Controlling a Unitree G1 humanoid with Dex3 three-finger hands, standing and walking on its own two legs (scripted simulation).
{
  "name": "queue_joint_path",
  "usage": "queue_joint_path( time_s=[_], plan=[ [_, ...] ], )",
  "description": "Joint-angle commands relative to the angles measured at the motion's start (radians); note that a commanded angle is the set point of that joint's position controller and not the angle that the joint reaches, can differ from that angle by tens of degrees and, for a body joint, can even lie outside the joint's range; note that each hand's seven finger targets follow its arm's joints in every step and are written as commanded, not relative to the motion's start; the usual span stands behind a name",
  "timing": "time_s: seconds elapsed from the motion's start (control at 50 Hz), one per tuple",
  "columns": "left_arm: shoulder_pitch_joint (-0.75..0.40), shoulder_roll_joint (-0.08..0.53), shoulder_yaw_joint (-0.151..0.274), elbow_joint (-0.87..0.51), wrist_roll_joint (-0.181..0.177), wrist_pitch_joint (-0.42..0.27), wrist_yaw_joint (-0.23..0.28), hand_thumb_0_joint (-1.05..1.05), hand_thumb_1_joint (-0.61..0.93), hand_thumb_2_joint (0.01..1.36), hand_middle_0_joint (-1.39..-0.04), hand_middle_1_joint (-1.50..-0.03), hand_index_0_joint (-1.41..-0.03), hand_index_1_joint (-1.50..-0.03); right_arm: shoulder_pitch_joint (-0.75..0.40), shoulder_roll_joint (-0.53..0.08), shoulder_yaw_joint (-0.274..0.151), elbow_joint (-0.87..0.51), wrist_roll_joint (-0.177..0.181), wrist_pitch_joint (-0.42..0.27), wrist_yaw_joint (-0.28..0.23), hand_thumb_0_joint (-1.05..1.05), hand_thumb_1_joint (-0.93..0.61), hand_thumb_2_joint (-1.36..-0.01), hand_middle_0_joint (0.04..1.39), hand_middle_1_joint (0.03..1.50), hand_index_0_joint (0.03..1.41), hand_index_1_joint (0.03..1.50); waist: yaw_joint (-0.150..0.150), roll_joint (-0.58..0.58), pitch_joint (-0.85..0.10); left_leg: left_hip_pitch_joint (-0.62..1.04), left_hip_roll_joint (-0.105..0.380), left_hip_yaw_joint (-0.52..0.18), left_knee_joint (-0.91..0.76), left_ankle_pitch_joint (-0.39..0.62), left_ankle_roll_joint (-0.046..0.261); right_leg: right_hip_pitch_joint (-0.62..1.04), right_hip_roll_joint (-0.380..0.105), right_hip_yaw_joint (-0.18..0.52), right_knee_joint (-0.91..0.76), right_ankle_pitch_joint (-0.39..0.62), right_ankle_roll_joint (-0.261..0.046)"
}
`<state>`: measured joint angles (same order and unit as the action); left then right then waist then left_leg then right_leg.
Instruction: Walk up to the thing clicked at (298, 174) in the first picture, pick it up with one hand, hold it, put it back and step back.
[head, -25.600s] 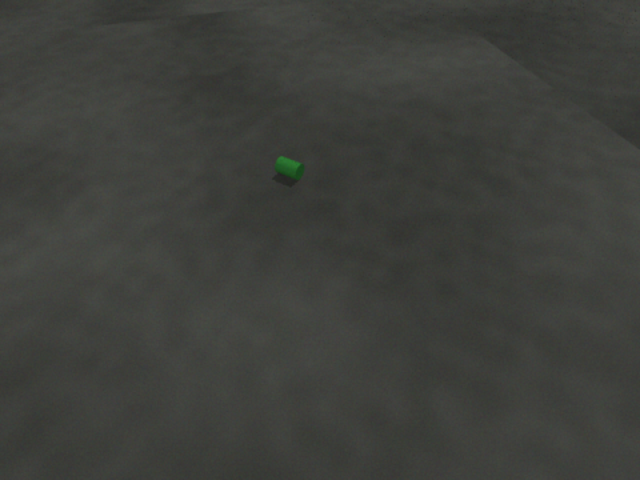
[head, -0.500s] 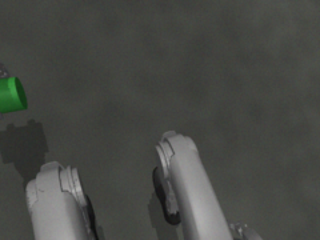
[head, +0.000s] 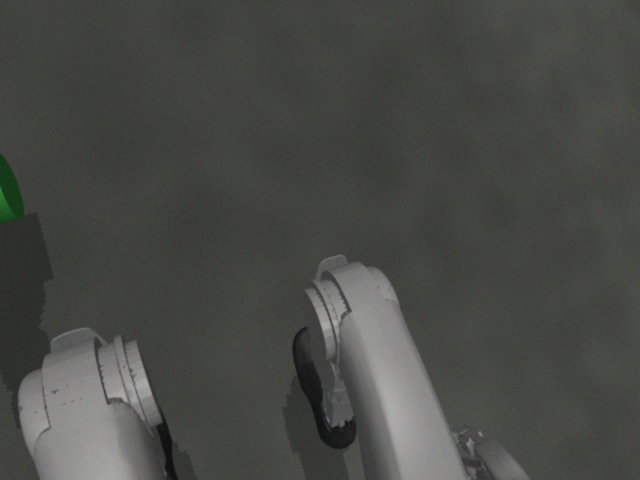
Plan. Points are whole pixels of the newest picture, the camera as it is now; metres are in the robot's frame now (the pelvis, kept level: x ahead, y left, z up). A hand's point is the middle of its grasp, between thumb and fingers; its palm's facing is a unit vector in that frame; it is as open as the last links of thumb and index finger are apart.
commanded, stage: rest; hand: left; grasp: from above
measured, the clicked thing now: out of the picture +0.49 +0.31 -0.23
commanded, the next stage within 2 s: open in 0.96 s
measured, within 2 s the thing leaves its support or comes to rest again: rests again in 1.46 s
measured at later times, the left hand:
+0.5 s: hand out of the picture +0.49 +0.30 -0.24, palm faces -0.48 -0.10 -0.87, open 10.4 cm
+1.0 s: hand out of the picture +0.49 +0.31 -0.24, palm faces -0.47 -0.10 -0.87, open 10.3 cm
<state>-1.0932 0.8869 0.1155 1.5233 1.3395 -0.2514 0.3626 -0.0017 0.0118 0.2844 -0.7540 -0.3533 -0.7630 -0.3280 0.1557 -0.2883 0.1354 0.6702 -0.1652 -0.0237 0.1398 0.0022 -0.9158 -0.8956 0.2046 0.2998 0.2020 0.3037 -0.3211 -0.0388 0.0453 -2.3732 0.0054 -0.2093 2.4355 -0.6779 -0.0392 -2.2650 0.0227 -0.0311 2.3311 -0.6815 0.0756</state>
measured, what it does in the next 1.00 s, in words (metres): stands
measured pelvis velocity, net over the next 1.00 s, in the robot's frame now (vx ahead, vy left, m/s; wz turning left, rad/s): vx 0.00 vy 0.01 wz -0.08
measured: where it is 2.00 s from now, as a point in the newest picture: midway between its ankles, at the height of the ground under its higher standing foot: (248, 441)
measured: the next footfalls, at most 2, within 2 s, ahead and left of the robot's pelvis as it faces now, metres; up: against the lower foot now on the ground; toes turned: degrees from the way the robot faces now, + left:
none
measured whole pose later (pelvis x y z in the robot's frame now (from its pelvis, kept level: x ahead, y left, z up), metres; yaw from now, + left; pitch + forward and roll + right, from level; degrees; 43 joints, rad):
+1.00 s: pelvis +0.00 +0.01 -0.02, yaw -4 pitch +30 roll -15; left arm -1.12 1.02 0.12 1.66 1.35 -0.23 0.47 0.00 0.05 0.21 -0.79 -0.28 -0.80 -0.25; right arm 0.13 -0.32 0.26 0.63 -0.22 -0.12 0.18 0.00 -0.91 -0.89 0.21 0.30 0.20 0.30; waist -0.39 -0.10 0.13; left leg -2.39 0.01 -0.26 2.53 -0.70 -0.01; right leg -2.24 0.05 -0.07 2.36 -0.67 0.07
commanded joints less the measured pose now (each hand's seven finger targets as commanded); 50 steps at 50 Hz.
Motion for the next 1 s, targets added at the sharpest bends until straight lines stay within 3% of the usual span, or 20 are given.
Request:
queue_joint_path(
  time_s=[0.0,0.04,0.06,0.12,0.18,0.22,0.24,0.3,0.38,0.5,0.54,0.6,0.62,0.7,0.78,0.82,0.86,0.9,0.94,0.98],
  plan=[
    [-0.379,0.303,0.036,-0.188,-0.017,0.009,0.076,0.0,0.866,0.68,-1.189,-0.561,-1.198,-0.551,0.233,-0.27,-0.082,0.008,-0.008,-0.003,-0.008,0.0,-0.908,-0.899,0.2,0.3,0.2,0.3,-0.018,0.47,-0.777,0.615,0.013,0.147,-0.213,0.24,0.05,0.358,0.02,-0.151,-0.194,0.297,-0.097],
    [-0.375,0.315,0.048,-0.193,-0.019,0.011,0.086,0.0,0.867,0.683,-1.184,-0.511,-1.19,-0.504,0.233,-0.276,-0.08,0.002,-0.013,-0.004,-0.007,0.0,-0.892,-0.893,0.201,0.3,0.2,0.3,-0.022,0.467,-0.795,0.607,0.013,0.145,-0.208,0.251,0.049,0.373,0.02,-0.155,-0.186,0.306,-0.096],
    [-0.355,0.293,0.033,-0.166,-0.019,0.015,0.088,0.0,0.838,0.669,-1.163,-0.509,-1.171,-0.501,0.227,-0.27,-0.074,0.007,-0.01,-0.004,-0.007,0.0,-0.894,-0.893,0.201,0.3,0.2,0.3,-0.018,0.467,-0.788,0.611,0.013,0.144,-0.211,0.255,0.049,0.364,0.022,-0.154,-0.182,0.311,-0.097],
    [-0.341,0.28,0.02,-0.103,-0.019,0.021,0.09,0.0,0.807,0.647,-1.126,-0.522,-1.141,-0.507,0.229,-0.276,-0.07,0.015,-0.012,-0.01,-0.006,0.0,-0.893,-0.893,0.201,0.3,0.2,0.3,-0.042,0.423,-0.714,0.567,0.014,0.137,-0.196,0.229,0.055,0.337,0.025,-0.162,-0.185,0.293,-0.094],
    [-0.344,0.299,0.027,-0.095,-0.021,0.025,0.096,0.0,0.807,0.651,-1.128,-0.515,-1.14,-0.501,0.226,-0.288,-0.062,0.01,-0.018,-0.018,-0.006,0.0,-0.891,-0.892,0.201,0.3,0.201,0.3,-0.046,0.427,-0.683,0.554,0.014,0.136,-0.192,0.211,0.054,0.335,0.024,-0.165,-0.187,0.277,-0.096],
    [-0.332,0.298,0.019,-0.091,-0.016,0.026,0.096,0.0,0.807,0.639,-1.139,-0.494,-1.148,-0.484,0.217,-0.287,-0.055,0.007,-0.017,-0.022,-0.005,0.0,-0.893,-0.893,0.201,0.3,0.2,0.3,-0.039,0.438,-0.701,0.582,0.017,0.129,-0.193,0.229,0.051,0.335,0.028,-0.17,-0.177,0.288,-0.098],
    [-0.355,0.313,0.025,-0.115,-0.015,0.023,0.1,0.0,0.826,0.633,-1.147,-0.5,-1.159,-0.487,0.221,-0.29,-0.051,0.002,-0.019,-0.022,-0.003,0.0,-0.892,-0.893,0.201,0.3,0.2,0.3,-0.051,0.448,-0.718,0.583,0.018,0.125,-0.191,0.238,0.051,0.357,0.03,-0.173,-0.177,0.297,-0.096],
    [-0.338,0.309,0.026,-0.081,-0.021,0.02,0.103,0.0,0.84,0.625,-1.151,-0.503,-1.166,-0.487,0.218,-0.305,-0.047,-0.004,-0.024,-0.032,-0.004,0.0,-0.892,-0.893,0.201,0.3,0.2,0.3,-0.061,0.421,-0.667,0.559,0.016,0.124,-0.175,0.225,0.052,0.336,0.028,-0.177,-0.181,0.282,-0.099],
    [-0.349,0.358,0.041,-0.113,-0.015,0.013,0.117,0.0,0.848,0.613,-1.17,-0.481,-1.182,-0.468,0.212,-0.308,-0.033,-0.006,-0.028,-0.04,-0.002,0.0,-0.896,-0.895,0.201,0.3,0.2,0.3,-0.053,0.468,-0.713,0.587,0.02,0.119,-0.171,0.256,0.047,0.374,0.032,-0.181,-0.172,0.311,-0.096],
    [-0.343,0.356,0.037,-0.116,0.0,0.018,0.139,0.0,0.874,0.624,-1.192,-0.466,-1.199,-0.457,0.203,-0.318,-0.028,-0.008,-0.035,-0.05,0.007,0.0,-0.895,-0.895,0.201,0.3,0.2,0.3,-0.062,0.528,-0.702,0.652,0.028,0.1,-0.177,0.289,0.035,0.327,0.039,-0.198,-0.15,0.322,-0.104],
    [-0.334,0.341,0.035,-0.086,0.0,0.025,0.145,0.0,0.876,0.611,-1.182,-0.477,-1.195,-0.462,0.206,-0.327,-0.025,-0.005,-0.04,-0.056,0.01,0.0,-0.895,-0.895,0.201,0.3,0.2,0.3,-0.08,0.516,-0.667,0.644,0.027,0.1,-0.163,0.296,0.036,0.316,0.037,-0.202,-0.147,0.329,-0.102],
    [-0.326,0.361,0.044,-0.082,0.0,0.03,0.157,0.0,0.885,0.62,-1.206,-0.448,-1.211,-0.443,0.202,-0.329,-0.02,-0.004,-0.044,-0.061,0.015,0.0,-0.895,-0.896,0.201,0.3,0.2,0.3,-0.072,0.528,-0.681,0.64,0.03,0.098,-0.165,0.304,0.036,0.339,0.04,-0.202,-0.142,0.343,-0.1],
    [-0.351,0.361,0.043,-0.077,0.003,0.027,0.157,0.0,0.896,0.625,-1.202,-0.471,-1.211,-0.461,0.205,-0.335,-0.015,-0.007,-0.05,-0.065,0.02,0.0,-0.895,-0.896,0.201,0.3,0.2,0.3,-0.096,0.51,-0.639,0.608,0.029,0.097,-0.154,0.286,0.036,0.326,0.04,-0.206,-0.143,0.33,-0.102],
    [-0.323,0.361,0.029,-0.057,-0.006,0.034,0.158,0.0,0.877,0.593,-1.19,-0.447,-1.2,-0.436,0.19,-0.33,-0.005,-0.016,-0.046,-0.074,0.026,0.0,-0.894,-0.896,0.2,0.3,0.2,0.3,-0.08,0.497,-0.658,0.595,0.031,0.088,-0.172,0.257,0.042,0.355,0.047,-0.206,-0.152,0.318,-0.094],
    [-0.322,0.353,0.014,-0.02,-0.013,0.035,0.156,0.0,0.858,0.586,-1.18,-0.449,-1.189,-0.439,0.186,-0.344,0.0,-0.02,-0.047,-0.081,0.026,0.0,-0.897,-0.897,0.2,0.3,0.2,0.3,-0.098,0.478,-0.609,0.574,0.031,0.078,-0.171,0.226,0.041,0.319,0.047,-0.216,-0.145,0.291,-0.098],
    [-0.329,0.367,0.014,-0.025,-0.012,0.034,0.155,0.0,0.85,0.572,-1.17,-0.45,-1.182,-0.438,0.176,-0.345,0.004,-0.026,-0.048,-0.084,0.026,0.0,-0.897,-0.898,0.2,0.3,0.2,0.3,-0.089,0.486,-0.62,0.576,0.032,0.077,-0.169,0.22,0.04,0.322,0.047,-0.214,-0.147,0.285,-0.097],
    [-0.326,0.344,0.003,-0.004,-0.008,0.034,0.153,0.0,0.874,0.579,-1.187,-0.45,-1.198,-0.438,0.182,-0.348,0.008,-0.025,-0.051,-0.089,0.029,0.0,-0.896,-0.897,0.2,0.3,0.2,0.3,-0.105,0.492,-0.58,0.585,0.033,0.071,-0.173,0.219,0.035,0.307,0.044,-0.217,-0.14,0.282,-0.096],
    [-0.32,0.399,0.041,0.01,-0.002,0.032,0.155,0.0,0.867,0.589,-1.184,-0.454,-1.193,-0.444,0.184,-0.361,0.008,-0.022,-0.054,-0.091,0.03,0.0,-0.898,-0.898,0.2,0.3,0.2,0.3,-0.111,0.475,-0.569,0.568,0.034,0.067,-0.167,0.208,0.04,0.308,0.049,-0.218,-0.139,0.275,-0.095],
    [-0.327,0.359,0.004,0.013,-0.007,0.03,0.15,0.0,0.829,0.568,-1.156,-0.451,-1.167,-0.439,0.167,-0.351,0.02,-0.042,-0.052,-0.095,0.032,0.0,-0.9,-0.899,0.2,0.3,0.2,0.3,-0.109,0.466,-0.574,0.555,0.031,0.071,-0.165,0.203,0.042,0.324,0.05,-0.215,-0.147,0.275,-0.095],
    [-0.313,0.388,0.023,0.02,-0.01,0.025,0.158,0.0,0.824,0.552,-1.152,-0.441,-1.163,-0.429,0.161,-0.358,0.021,-0.039,-0.056,-0.094,0.031,0.0,-0.899,-0.899,0.2,0.3,0.2,0.3,-0.1,0.463,-0.568,0.549,0.035,0.063,-0.173,0.19,0.04,0.321,0.051,-0.221,-0.147,0.264,-0.093]
  ],
)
